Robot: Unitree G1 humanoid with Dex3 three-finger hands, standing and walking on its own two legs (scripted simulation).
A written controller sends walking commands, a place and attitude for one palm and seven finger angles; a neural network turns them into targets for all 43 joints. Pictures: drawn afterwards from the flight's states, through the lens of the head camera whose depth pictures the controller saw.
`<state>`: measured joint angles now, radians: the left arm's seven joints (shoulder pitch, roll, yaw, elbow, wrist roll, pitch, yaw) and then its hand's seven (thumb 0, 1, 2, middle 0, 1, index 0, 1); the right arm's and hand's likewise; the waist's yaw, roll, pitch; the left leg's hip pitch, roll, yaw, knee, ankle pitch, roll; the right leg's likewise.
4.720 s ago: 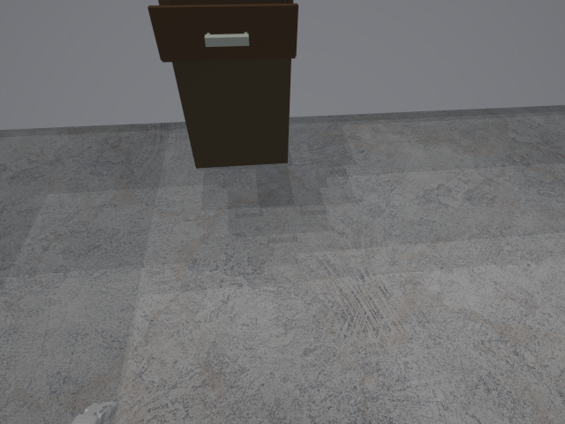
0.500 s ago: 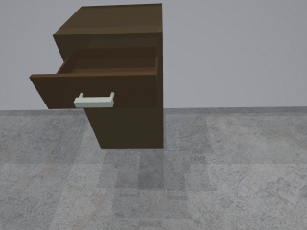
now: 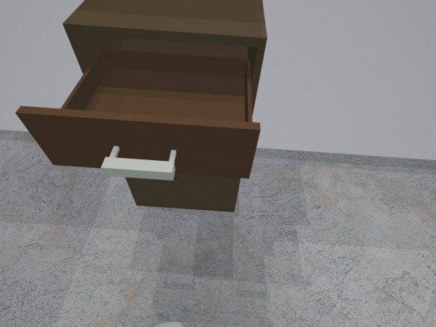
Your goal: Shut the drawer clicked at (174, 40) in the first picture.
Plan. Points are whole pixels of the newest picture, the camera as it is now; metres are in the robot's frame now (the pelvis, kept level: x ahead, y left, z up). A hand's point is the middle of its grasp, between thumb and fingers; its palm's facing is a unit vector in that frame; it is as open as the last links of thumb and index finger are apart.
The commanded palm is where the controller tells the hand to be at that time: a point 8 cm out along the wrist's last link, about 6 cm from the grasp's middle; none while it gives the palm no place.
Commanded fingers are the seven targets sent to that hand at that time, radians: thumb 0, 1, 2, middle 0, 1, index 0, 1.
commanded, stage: take the last steps up to it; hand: left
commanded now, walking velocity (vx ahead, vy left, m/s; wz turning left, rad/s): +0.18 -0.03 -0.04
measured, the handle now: (142, 160) +0.40 +0.20 +0.05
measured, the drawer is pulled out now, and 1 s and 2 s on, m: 0.30 0.30 0.30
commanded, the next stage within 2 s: come to a stop and stand still in 0.12 s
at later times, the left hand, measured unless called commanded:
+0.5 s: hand (166, 295) +0.19 +0.13 -0.15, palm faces +0.02 -0.98 -0.22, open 7.3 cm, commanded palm none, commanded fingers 0.00 0.90 0.90 -0.20 -0.30 -0.20 -0.30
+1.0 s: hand out of the picture +0.01 +0.22 -0.16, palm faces +0.08 -0.98 -0.18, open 7.4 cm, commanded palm none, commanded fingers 0.00 0.90 0.90 -0.20 -0.30 -0.20 -0.30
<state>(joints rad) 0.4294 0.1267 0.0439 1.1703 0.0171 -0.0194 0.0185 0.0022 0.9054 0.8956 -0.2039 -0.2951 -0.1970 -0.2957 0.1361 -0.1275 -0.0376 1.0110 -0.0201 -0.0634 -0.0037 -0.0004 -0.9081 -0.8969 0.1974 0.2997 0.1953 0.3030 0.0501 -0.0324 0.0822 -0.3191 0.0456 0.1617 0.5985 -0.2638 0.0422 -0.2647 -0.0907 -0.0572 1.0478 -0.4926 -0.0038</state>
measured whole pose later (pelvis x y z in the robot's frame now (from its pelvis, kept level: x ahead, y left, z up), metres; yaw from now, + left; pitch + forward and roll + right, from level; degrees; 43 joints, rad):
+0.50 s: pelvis +0.09 -0.04 +0.01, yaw +1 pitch -1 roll +2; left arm 0.09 0.11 0.03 1.01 0.02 -0.01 0.04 -0.01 0.91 0.90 -0.20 -0.29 -0.20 -0.30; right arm 0.28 -0.14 -0.05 1.11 0.00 0.04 -0.03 0.00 -0.91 -0.90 0.20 0.30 0.20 0.30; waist -0.03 0.02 0.10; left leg -0.28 0.03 0.06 0.84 -0.54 -0.04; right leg -0.32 -0.07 -0.13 0.53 -0.18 -0.05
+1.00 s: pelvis +0.03 +0.02 +0.02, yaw +0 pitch +1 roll -1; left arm 0.32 0.22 0.08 1.09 0.03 0.05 0.00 0.00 0.91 0.90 -0.20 -0.29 -0.19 -0.30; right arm 0.34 -0.10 -0.02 1.07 -0.02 -0.01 -0.04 0.00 -0.90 -0.90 0.20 0.30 0.20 0.30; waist 0.01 -0.06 -0.02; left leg -0.15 0.02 0.05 0.33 -0.19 0.02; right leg -0.46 -0.01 0.02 1.05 -0.25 0.04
